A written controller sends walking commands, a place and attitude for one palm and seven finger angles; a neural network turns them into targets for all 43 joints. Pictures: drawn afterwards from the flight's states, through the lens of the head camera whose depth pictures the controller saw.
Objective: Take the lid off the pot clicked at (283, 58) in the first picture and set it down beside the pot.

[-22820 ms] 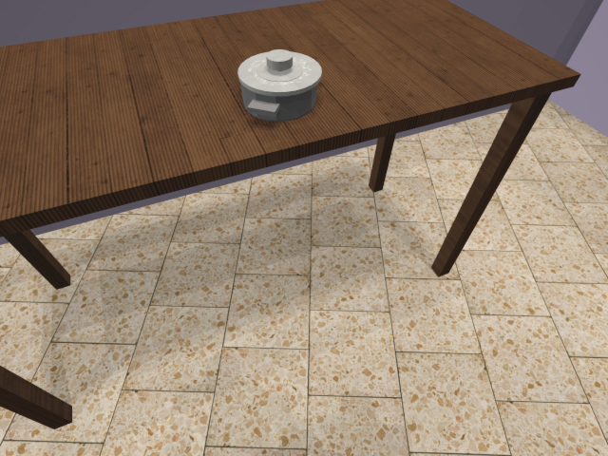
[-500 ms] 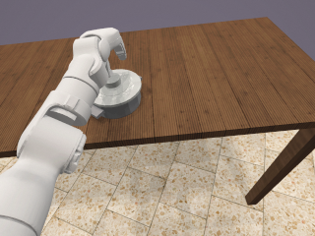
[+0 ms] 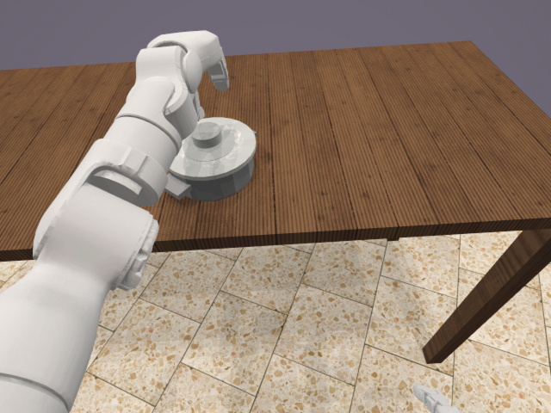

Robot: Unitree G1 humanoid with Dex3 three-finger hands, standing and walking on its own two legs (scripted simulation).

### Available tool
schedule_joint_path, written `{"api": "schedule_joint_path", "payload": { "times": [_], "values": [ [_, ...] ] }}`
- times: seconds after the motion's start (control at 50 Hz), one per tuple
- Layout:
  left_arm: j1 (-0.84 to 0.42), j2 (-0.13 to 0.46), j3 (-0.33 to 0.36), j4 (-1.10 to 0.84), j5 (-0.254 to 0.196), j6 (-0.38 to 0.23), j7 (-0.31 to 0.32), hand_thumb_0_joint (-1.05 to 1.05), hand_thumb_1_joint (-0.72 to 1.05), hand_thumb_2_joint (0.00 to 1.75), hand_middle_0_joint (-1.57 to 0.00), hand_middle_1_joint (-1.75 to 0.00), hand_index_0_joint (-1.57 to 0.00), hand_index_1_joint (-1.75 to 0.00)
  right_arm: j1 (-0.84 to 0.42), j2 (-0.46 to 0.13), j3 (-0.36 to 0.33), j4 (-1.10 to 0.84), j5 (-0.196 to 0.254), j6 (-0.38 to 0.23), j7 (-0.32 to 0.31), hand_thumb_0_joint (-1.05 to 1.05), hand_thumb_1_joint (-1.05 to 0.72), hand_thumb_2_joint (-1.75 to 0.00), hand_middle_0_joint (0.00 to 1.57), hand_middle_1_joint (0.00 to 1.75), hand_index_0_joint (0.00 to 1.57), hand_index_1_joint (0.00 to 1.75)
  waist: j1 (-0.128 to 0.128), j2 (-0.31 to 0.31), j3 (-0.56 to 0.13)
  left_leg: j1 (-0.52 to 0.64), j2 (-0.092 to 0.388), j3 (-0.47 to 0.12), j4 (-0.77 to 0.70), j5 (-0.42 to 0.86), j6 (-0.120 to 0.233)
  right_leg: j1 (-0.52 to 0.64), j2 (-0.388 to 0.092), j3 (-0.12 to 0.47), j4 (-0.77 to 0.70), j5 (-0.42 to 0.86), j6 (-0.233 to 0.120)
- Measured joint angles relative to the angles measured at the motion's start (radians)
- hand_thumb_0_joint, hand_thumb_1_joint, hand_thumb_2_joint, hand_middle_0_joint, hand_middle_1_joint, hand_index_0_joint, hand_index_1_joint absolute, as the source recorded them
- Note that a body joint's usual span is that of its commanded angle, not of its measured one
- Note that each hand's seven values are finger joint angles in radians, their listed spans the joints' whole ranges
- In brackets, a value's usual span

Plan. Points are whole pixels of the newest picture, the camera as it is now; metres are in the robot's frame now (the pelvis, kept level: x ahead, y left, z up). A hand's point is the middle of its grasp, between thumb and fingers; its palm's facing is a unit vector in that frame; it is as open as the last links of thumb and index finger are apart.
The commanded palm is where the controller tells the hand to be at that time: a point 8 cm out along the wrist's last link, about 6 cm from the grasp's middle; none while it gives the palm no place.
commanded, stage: move the open hand above the knob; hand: left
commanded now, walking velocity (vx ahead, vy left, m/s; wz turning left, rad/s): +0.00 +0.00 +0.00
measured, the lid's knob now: (206, 135) +0.51 +0.10 +0.15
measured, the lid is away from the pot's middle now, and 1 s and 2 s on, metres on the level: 0.00 0.00 0.00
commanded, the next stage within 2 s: lower the open fingers around the knob in 0.46 s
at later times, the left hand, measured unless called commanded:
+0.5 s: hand (197, 108) +0.47 +0.10 +0.22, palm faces -0.22 -0.03 -0.97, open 10.0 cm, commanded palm +0.46 +0.11 +0.28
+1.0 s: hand (195, 118) +0.47 +0.10 +0.21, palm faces -0.31 -0.08 -0.95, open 10.0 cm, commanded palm +0.46 +0.11 +0.25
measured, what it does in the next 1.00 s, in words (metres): stands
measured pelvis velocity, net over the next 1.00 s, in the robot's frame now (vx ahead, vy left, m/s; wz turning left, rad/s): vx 0.01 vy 0.00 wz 0.00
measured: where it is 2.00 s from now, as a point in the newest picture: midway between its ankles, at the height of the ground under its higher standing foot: outside the picture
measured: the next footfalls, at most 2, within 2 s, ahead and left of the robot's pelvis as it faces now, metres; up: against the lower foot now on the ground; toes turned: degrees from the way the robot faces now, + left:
none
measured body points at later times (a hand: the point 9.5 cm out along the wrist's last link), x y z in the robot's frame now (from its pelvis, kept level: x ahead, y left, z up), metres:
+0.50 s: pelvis +0.00 +0.00 +0.00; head +0.01 -0.04 +0.45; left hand +0.48 +0.10 +0.28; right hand +0.11 -0.25 -0.13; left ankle -0.01 +0.09 -0.74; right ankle -0.01 -0.12 -0.74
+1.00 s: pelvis +0.01 +0.00 +0.00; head +0.02 -0.03 +0.45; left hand +0.48 +0.11 +0.26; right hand +0.10 -0.25 -0.13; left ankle -0.01 +0.09 -0.74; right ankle -0.01 -0.12 -0.74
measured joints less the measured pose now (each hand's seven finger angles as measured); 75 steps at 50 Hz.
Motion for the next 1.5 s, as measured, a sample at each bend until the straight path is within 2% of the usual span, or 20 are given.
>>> {"api": "schedule_joint_path", "payload": {
  "times": [0.1,0.18,0.28,0.4,0.48,0.56,0.68,0.74,0.82,0.96,1.06,1.14,1.2,1.3,1.38,1.5],
  "values": [
    [0.014,0.013,0.007,0.001,0.014,0.024,-0.013,0.00,-0.37,1.67,-0.88,-0.08,-0.88,-0.08,0.042,-0.012,-0.007,0.006,-0.006,0.025,0.010,0.01,-0.90,-0.90,0.20,0.30,0.20,0.30,-0.005,0.013,-0.001,-0.009,0.001,0.007,-0.004,0.001,0.002,-0.012,0.001,0.008,-0.004,0.003,0.003],
    [0.072,0.020,0.023,-0.076,-0.001,-0.006,-0.034,0.00,-0.37,1.67,-0.88,-0.08,-0.88,-0.08,0.078,-0.019,-0.018,0.017,-0.010,0.022,0.010,0.01,-0.90,-0.90,0.20,0.30,0.20,0.30,-0.002,0.023,-0.008,0.002,0.001,0.009,-0.007,-0.004,0.004,-0.001,0.002,0.010,-0.008,-0.001,0.005],
    [0.070,0.021,0.052,-0.068,-0.003,-0.022,-0.023,0.00,-0.37,1.67,-0.88,-0.08,-0.88,-0.08,0.082,-0.019,-0.018,0.030,-0.010,0.011,0.009,0.01,-0.90,-0.90,0.20,0.30,0.20,0.30,-0.002,0.021,-0.012,0.022,0.004,0.014,-0.010,-0.010,0.003,0.016,0.005,0.015,-0.011,-0.004,0.004],
    [0.084,0.022,0.013,-0.085,0.002,0.018,-0.024,0.00,-0.37,1.67,-0.88,-0.08,-0.88,-0.08,0.059,-0.023,-0.020,0.011,-0.005,0.023,0.021,0.01,-0.90,-0.90,0.20,0.30,0.20,0.30,0.009,0.021,-0.003,0.019,0.004,0.012,-0.014,-0.003,0.001,0.015,0.006,0.013,-0.014,0.001,0.002],
    [0.119,0.012,0.005,-0.146,-0.010,0.000,-0.036,0.00,-0.37,1.67,-0.88,-0.08,-0.88,-0.08,0.036,-0.023,-0.023,0.005,-0.006,0.014,0.017,0.01,-0.90,-0.90,0.20,0.30,0.20,0.30,0.019,0.023,-0.004,0.020,0.002,0.004,-0.011,-0.002,0.002,0.019,0.003,0.005,-0.012,0.000,0.002],
    [0.087,0.007,0.007,-0.102,-0.014,-0.006,-0.025,0.00,-0.37,1.67,-0.88,-0.08,-0.88,-0.08,0.004,-0.014,-0.015,0.007,-0.002,0.003,0.006,0.01,-0.90,-0.90,0.20,0.30,0.20,0.30,0.020,0.015,-0.007,0.024,0.002,0.001,-0.008,-0.004,0.000,0.023,0.003,0.003,-0.008,-0.003,0.000],
    [0.037,-0.003,-0.007,-0.021,-0.014,0.049,-0.034,0.00,-0.37,1.67,-0.88,-0.08,-0.88,-0.08,-0.015,-0.011,-0.005,-0.003,-0.001,0.021,0.010,0.01,-0.90,-0.90,0.20,0.30,0.20,0.30,0.019,0.005,-0.007,0.015,0.002,-0.003,-0.006,0.000,-0.003,0.015,0.003,-0.001,-0.005,-0.002,-0.002],
    [0.051,-0.009,-0.027,-0.028,-0.021,0.065,-0.052,0.00,-0.37,1.67,-0.88,-0.08,-0.88,-0.08,-0.014,-0.014,-0.005,-0.005,-0.002,0.032,0.011,0.01,-0.90,-0.90,0.20,0.30,0.20,0.30,0.018,0.005,-0.001,0.008,0.001,-0.008,-0.001,-0.001,-0.002,0.012,0.002,-0.006,-0.003,-0.002,-0.002],
    [0.085,-0.015,-0.022,-0.079,-0.036,0.047,-0.066,0.00,-0.37,1.67,-0.88,-0.08,-0.88,-0.08,-0.001,-0.015,-0.009,0.000,-0.009,0.022,0.005,0.01,-0.90,-0.90,0.20,0.30,0.20,0.30,0.014,0.007,0.001,0.005,0.000,-0.011,0.004,-0.003,-0.001,0.012,0.000,-0.009,-0.002,-0.004,-0.001],
    [0.063,-0.014,0.018,-0.002,-0.019,0.044,-0.053,0.00,-0.37,1.67,-0.88,-0.08,-0.88,-0.08,0.029,-0.012,-0.008,0.016,-0.013,0.020,0.000,0.01,-0.90,-0.90,0.20,0.30,0.20,0.30,-0.003,0.007,-0.009,0.011,0.002,0.000,0.004,-0.011,0.001,0.013,0.003,0.002,-0.001,-0.007,0.001],
    [0.098,-0.013,-0.003,-0.017,-0.024,0.054,-0.061,0.00,-0.37,1.67,-0.88,-0.08,-0.88,-0.08,0.055,-0.018,-0.014,0.015,-0.013,0.036,0.008,0.01,-0.90,-0.90,0.20,0.30,0.20,0.30,-0.001,0.010,-0.006,0.008,0.003,0.003,0.007,-0.012,0.002,0.011,0.004,0.005,-0.004,-0.005,0.003],
    [0.114,-0.016,-0.004,-0.043,-0.031,0.037,-0.055,0.00,-0.37,1.67,-0.88,-0.08,-0.86,-0.08,0.056,-0.018,-0.015,0.023,-0.015,0.031,0.002,0.01,-0.90,-0.90,0.20,0.30,0.20,0.30,-0.005,0.006,0.006,0.004,0.001,0.001,0.011,-0.012,0.004,0.009,0.002,0.003,-0.002,-0.005,0.004],
    [0.099,-0.011,0.011,-0.008,-0.027,0.025,-0.045,0.00,-0.37,1.67,-0.88,-0.08,-0.86,-0.08,0.055,-0.016,-0.016,0.028,-0.016,0.020,-0.005,0.01,-0.90,-0.90,0.20,0.30,0.20,0.30,-0.009,0.004,0.003,-0.002,0.001,0.002,0.013,-0.013,0.004,0.003,0.002,0.005,0.000,-0.004,0.004],
    [0.064,-0.027,-0.025,0.056,-0.029,0.040,-0.035,0.00,-0.37,1.67,-0.88,-0.08,-0.85,-0.08,0.054,-0.015,-0.019,0.034,-0.012,0.021,0.000,0.01,-0.90,-0.90,0.20,0.30,0.20,0.30,-0.014,-0.003,0.000,-0.020,0.000,0.001,0.019,-0.012,0.005,-0.014,0.001,0.004,0.004,-0.004,0.005],
    [0.073,-0.035,-0.006,0.052,-0.013,0.030,-0.033,0.00,-0.37,1.67,-0.89,-0.09,-0.86,-0.08,0.056,-0.017,-0.019,0.035,-0.019,0.023,-0.001,0.01,-0.90,-0.90,0.20,0.30,0.20,0.30,-0.018,-0.003,-0.006,-0.031,0.001,0.003,0.024,-0.015,0.005,-0.025,0.001,0.006,0.009,-0.005,0.005],
    [0.057,-0.038,-0.016,0.095,-0.021,0.030,-0.024,0.00,-0.37,1.67,-0.90,-0.09,-0.87,-0.08,0.063,-0.017,-0.021,0.041,-0.015,0.025,-0.004,0.01,-0.90,-0.90,0.20,0.30,0.20,0.30,-0.023,-0.001,-0.016,-0.034,0.002,0.004,0.029,-0.020,0.006,-0.028,0.002,0.007,0.011,-0.008,0.005]
  ]
}}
